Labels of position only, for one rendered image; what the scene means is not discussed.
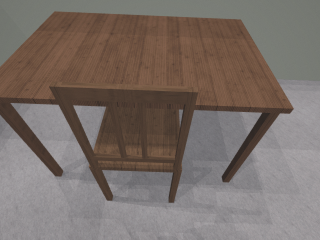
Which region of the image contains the chair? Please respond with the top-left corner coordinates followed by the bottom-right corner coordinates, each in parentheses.
top-left (49, 81), bottom-right (199, 203)

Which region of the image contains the table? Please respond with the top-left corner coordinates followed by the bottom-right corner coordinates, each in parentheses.
top-left (0, 11), bottom-right (294, 183)

